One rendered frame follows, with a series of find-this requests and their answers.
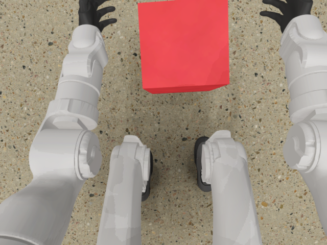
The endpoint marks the robot shin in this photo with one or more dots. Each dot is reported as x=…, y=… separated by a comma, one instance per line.
x=226, y=134
x=116, y=149

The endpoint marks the robot left upper arm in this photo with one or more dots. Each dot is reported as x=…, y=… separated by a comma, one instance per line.
x=61, y=161

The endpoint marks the right robot forearm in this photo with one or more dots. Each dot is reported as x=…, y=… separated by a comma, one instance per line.
x=304, y=52

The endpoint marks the robot right hand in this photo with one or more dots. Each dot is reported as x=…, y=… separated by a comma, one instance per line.
x=290, y=10

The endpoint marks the robot left hand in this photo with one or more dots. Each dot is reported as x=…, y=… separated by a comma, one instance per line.
x=89, y=15

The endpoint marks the right robot shin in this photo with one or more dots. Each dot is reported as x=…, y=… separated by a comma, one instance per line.
x=226, y=134

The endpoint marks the robot right upper arm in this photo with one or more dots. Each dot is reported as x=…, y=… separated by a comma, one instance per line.
x=305, y=150

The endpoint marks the left robot shin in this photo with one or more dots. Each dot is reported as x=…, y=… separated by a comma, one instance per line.
x=116, y=149

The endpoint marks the left robot forearm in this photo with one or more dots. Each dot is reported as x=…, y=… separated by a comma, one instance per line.
x=79, y=86

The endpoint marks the carton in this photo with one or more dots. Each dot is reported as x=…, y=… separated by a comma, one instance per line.
x=184, y=45

